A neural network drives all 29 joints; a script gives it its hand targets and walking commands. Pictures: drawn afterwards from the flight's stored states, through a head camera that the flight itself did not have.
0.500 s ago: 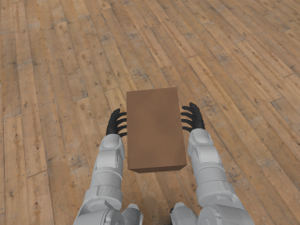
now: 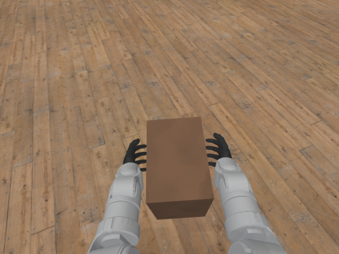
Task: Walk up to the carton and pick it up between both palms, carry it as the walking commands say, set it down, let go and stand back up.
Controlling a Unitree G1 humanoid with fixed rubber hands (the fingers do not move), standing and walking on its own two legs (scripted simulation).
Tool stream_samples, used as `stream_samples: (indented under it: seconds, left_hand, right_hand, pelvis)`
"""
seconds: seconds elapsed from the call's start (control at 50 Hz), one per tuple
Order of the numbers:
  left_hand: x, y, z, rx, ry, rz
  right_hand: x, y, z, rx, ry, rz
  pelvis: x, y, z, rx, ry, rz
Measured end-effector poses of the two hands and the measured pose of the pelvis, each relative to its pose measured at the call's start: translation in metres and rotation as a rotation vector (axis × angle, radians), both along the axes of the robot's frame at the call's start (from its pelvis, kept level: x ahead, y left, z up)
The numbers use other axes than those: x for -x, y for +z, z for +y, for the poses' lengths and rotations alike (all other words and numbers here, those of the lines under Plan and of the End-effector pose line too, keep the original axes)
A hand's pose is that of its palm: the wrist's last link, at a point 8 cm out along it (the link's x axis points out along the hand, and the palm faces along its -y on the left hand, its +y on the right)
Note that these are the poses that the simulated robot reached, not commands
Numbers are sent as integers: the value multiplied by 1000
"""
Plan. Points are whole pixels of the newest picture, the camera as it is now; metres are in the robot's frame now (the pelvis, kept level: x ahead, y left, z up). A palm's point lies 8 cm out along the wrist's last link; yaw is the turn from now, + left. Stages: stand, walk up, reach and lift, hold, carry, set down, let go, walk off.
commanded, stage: reach and lift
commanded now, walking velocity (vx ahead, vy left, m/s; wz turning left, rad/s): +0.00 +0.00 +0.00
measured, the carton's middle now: (177, 171) +0.35 +0.00 -0.07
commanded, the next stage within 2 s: hold in 1.42 s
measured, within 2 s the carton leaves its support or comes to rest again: neither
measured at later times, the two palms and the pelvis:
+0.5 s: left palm (127, 163) +0.31 +0.11 +0.06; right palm (231, 157) +0.31 -0.12 +0.07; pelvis +0.00 +0.00 +0.00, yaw +0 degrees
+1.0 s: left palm (128, 162) +0.31 +0.11 +0.06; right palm (230, 158) +0.32 -0.12 +0.06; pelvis +0.00 +0.00 +0.00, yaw +0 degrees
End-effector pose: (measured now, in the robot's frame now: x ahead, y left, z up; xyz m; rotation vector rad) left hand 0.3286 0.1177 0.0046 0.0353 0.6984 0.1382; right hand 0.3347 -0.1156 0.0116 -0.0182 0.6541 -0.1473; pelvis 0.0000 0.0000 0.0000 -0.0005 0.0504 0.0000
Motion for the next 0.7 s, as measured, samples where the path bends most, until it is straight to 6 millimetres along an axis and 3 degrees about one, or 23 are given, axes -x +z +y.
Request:
stream_samples:
  seconds: [0.38,0.7]
  left_hand:
    - [17,53,-1,-11,-1,-8]
    - [21,54,-7,-13,-8,21]
  right_hand:
    - [16,52,-1,27,23,-3]
    - [23,52,-6,21,9,28]
  pelvis:
    - [-2,6,-2,-4,4,-170]
    - [9,3,-3,-5,2,-203]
